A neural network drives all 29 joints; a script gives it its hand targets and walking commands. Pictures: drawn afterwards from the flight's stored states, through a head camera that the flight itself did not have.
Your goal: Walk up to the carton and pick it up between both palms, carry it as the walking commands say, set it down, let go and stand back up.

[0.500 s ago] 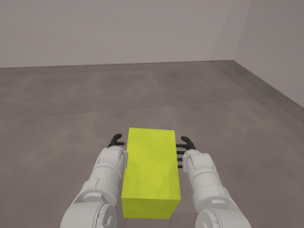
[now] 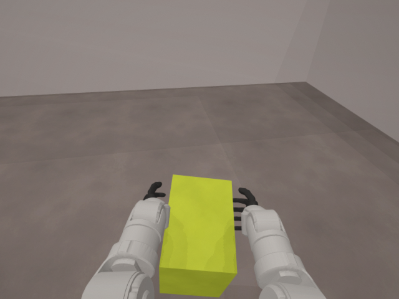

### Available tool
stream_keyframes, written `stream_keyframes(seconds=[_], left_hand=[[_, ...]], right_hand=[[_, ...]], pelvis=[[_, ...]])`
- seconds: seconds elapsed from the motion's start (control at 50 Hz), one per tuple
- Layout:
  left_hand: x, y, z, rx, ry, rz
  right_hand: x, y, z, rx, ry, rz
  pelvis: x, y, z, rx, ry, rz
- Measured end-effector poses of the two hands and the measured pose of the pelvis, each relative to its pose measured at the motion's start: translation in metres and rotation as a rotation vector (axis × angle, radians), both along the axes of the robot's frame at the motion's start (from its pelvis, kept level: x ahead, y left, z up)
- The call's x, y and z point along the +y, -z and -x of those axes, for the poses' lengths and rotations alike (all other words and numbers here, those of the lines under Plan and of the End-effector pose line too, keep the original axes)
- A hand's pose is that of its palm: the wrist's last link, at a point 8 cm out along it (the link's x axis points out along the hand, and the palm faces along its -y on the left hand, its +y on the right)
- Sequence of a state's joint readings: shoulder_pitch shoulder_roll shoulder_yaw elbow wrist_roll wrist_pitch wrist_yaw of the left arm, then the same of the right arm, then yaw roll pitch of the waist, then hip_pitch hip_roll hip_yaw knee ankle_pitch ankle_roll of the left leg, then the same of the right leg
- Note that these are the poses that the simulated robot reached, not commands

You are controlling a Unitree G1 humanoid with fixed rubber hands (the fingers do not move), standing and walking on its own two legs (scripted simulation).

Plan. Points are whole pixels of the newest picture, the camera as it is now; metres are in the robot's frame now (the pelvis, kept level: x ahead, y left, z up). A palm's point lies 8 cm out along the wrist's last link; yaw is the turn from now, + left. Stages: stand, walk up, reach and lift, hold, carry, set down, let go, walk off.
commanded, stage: reach and lift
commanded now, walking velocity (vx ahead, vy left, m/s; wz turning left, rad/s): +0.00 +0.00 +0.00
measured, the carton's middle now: (196, 236) +0.32 +0.01 -0.03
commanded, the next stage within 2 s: hold in 0.24 s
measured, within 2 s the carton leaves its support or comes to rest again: neither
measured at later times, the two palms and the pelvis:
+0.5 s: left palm (147, 210) +0.31 +0.11 +0.07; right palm (252, 217) +0.31 -0.11 +0.07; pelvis -0.01 +0.00 +0.00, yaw +0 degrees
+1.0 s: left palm (146, 214) +0.31 +0.12 +0.07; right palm (252, 220) +0.30 -0.11 +0.07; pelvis -0.01 +0.00 +0.00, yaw +0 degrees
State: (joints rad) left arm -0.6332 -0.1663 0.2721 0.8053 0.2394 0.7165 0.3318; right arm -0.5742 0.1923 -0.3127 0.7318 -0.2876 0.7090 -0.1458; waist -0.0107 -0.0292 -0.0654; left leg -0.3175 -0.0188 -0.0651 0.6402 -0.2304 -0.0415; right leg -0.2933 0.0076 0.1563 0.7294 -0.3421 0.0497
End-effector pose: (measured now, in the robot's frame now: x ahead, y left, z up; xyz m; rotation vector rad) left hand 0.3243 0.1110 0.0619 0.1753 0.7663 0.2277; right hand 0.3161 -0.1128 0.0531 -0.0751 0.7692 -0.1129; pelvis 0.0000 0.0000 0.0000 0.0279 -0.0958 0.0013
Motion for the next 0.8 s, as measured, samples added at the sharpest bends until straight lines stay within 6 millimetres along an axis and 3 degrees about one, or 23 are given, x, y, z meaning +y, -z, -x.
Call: stream_keyframes(seconds=[0.8], left_hand=[[0.003,-0.011,0.019,-0.035,0.002,0.008]], right_hand=[[0.003,-0.012,0.02,-0.024,0.001,0.016]], pelvis=[[0.004,0.002,0.014,-0.03,0.001,0.004]])
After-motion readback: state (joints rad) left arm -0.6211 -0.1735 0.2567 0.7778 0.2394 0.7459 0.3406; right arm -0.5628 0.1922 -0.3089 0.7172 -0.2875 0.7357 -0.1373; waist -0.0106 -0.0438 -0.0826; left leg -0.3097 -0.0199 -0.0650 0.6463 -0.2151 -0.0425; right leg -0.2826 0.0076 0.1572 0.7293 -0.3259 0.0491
